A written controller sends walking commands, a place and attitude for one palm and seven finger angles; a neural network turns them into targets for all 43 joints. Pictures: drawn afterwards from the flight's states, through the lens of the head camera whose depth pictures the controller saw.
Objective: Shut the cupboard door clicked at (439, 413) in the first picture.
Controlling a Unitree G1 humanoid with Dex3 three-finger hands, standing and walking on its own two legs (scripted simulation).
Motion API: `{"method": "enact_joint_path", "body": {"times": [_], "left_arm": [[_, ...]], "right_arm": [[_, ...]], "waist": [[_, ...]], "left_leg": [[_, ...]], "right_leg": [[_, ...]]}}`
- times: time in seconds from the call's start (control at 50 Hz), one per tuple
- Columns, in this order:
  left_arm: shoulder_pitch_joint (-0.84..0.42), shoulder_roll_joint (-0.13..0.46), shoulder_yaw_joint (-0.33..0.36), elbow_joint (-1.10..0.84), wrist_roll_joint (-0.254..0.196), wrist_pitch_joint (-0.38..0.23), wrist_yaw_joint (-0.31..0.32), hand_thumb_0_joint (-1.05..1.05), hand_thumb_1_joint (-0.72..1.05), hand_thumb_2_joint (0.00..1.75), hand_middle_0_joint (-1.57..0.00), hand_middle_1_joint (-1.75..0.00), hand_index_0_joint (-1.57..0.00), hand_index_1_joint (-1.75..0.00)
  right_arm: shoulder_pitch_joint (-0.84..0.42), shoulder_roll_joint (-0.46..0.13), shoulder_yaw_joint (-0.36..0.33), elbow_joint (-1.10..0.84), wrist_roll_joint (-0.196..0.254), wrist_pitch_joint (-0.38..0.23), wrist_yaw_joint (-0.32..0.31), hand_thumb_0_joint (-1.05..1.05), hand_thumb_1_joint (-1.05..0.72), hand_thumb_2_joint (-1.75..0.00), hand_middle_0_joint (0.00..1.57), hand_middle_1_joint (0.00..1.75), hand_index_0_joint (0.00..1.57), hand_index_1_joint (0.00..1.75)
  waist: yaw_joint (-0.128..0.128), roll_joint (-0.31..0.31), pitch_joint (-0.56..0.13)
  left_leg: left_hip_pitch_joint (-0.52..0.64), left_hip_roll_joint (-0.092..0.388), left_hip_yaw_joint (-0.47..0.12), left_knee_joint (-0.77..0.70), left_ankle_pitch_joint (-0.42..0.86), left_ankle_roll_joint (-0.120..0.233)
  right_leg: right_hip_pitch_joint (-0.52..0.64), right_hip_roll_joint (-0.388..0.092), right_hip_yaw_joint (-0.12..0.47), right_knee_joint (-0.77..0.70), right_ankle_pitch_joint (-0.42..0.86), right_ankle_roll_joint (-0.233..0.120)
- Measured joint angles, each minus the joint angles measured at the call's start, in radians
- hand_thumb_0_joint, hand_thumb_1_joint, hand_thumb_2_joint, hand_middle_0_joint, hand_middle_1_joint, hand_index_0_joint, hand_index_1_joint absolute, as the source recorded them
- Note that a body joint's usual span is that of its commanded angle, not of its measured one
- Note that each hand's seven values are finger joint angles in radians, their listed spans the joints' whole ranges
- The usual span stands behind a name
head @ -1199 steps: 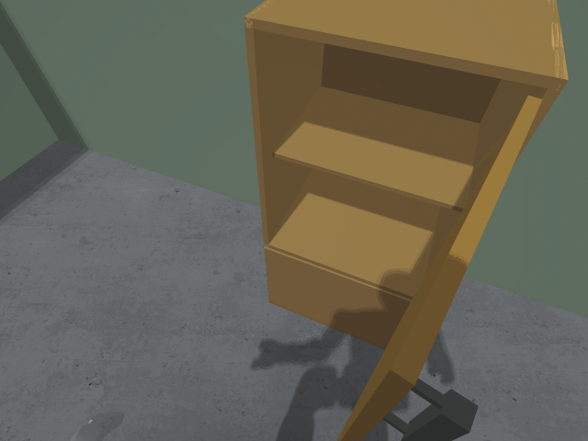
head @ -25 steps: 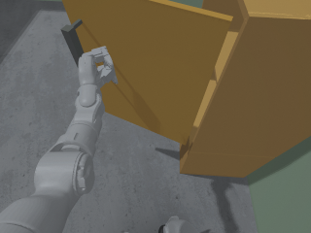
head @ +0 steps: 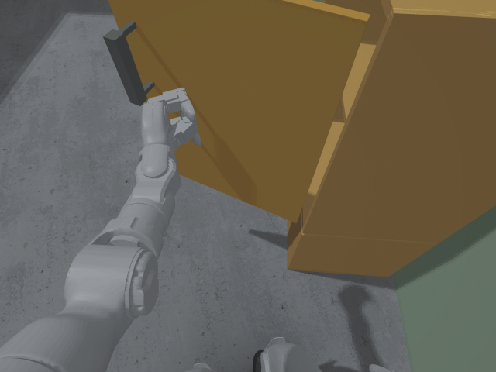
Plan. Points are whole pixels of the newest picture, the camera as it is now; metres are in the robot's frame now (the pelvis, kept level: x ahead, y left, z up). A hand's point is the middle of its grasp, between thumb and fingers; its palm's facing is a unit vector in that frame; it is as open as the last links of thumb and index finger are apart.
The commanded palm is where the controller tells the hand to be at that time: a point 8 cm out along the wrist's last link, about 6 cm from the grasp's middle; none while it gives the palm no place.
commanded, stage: draw the hand back to the body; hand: left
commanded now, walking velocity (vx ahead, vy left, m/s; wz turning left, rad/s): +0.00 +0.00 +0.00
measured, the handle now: (134, 64) +0.67 +0.15 +0.09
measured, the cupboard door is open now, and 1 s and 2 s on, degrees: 69 69 69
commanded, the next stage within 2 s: step back with the hand held close in 1.54 s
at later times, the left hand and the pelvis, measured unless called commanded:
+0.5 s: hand (104, 184) +0.36 +0.15 +0.14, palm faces +0.00 -1.00 -0.04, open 3.1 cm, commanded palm +0.32 +0.20 +0.15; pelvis +0.02 +0.01 +0.03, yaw +1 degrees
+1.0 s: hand out of the picture +0.26 +0.27 +0.18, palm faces +0.33 -0.88 -0.34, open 4.9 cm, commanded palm +0.21 +0.32 +0.20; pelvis +0.04 +0.04 +0.04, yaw +2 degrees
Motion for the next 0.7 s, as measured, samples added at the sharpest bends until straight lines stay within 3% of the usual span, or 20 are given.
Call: {"method": "enact_joint_path", "body": {"times": [0.06,0.14,0.28,0.34,0.48,0.58,0.7], "left_arm": [[0.077,0.014,0.037,-0.091,-0.001,-0.044,-0.020,0.02,0.89,0.90,-1.30,-1.50,-1.30,-1.50],[0.265,0.033,0.028,-0.290,-0.004,-0.070,-0.075,0.02,0.90,0.90,-1.29,-1.50,-1.30,-1.50],[0.555,0.033,-0.050,-0.619,-0.119,0.095,-0.193,0.02,0.90,0.90,-1.29,-1.50,-1.30,-1.50],[0.619,0.024,-0.097,-0.725,-0.136,0.148,-0.216,0.02,0.90,0.90,-1.30,-1.50,-1.30,-1.50],[0.722,0.025,-0.139,-0.892,-0.132,0.248,-0.239,0.02,0.90,0.90,-1.27,-1.47,-1.28,-1.48],[0.839,0.072,-0.168,-1.051,-0.066,0.300,-0.169,0.02,0.89,0.90,-1.20,-1.38,-1.20,-1.39],[0.989,0.103,-0.151,-1.218,-0.030,0.339,-0.122,0.02,0.89,0.90,-1.06,-1.23,-1.06,-1.24]], "right_arm": [[0.037,0.003,-0.006,-0.013,-0.005,0.005,0.005,0.00,-0.91,-0.90,0.20,0.30,0.20,0.30],[0.082,-0.002,-0.024,-0.015,0.005,0.025,0.011,0.00,-0.91,-0.90,0.20,0.30,0.20,0.30],[0.063,-0.014,-0.038,-0.016,0.058,0.042,-0.024,0.01,-0.91,-0.90,0.20,0.30,0.20,0.30],[0.006,-0.022,-0.036,-0.028,0.069,0.021,-0.050,0.01,-0.91,-0.90,0.20,0.30,0.20,0.29],[-0.147,-0.027,-0.020,-0.087,0.083,-0.017,-0.080,0.01,-0.91,-0.90,0.20,0.30,0.19,0.29],[-0.212,0.014,-0.004,-0.103,0.068,0.001,-0.095,0.01,-0.91,-0.90,0.20,0.30,0.19,0.29],[-0.200,0.038,0.024,-0.098,0.051,0.019,-0.094,0.01,-0.91,-0.90,0.20,0.30,0.20,0.30]], "waist": [[0.014,-0.003,-0.004],[0.054,0.009,-0.016],[0.125,0.023,-0.008],[0.144,0.021,0.005],[0.174,0.019,0.020],[0.192,0.014,0.046],[0.215,0.026,0.074]], "left_leg": [[0.009,0.006,0.017,-0.011,-0.003,-0.002],[0.058,0.014,0.030,-0.036,-0.011,-0.003],[0.213,0.015,0.000,-0.121,0.008,-0.005],[0.261,0.010,-0.020,-0.146,0.020,-0.003],[0.343,-0.007,-0.031,-0.190,0.039,0.004],[0.439,-0.011,-0.035,-0.266,0.065,0.008],[0.537,-0.015,-0.048,-0.347,0.091,0.012]], "right_leg": [[-0.001,0.009,0.017,-0.002,0.000,-0.002],[0.038,0.021,0.033,-0.018,-0.006,-0.002],[0.209,0.025,0.012,-0.118,0.008,0.003],[0.269,0.019,-0.005,-0.152,0.017,0.004],[0.351,0.004,-0.012,-0.186,0.026,0.012],[0.445,0.004,-0.010,-0.254,0.045,0.017],[0.550,0.004,-0.016,-0.344,0.072,0.026]]}}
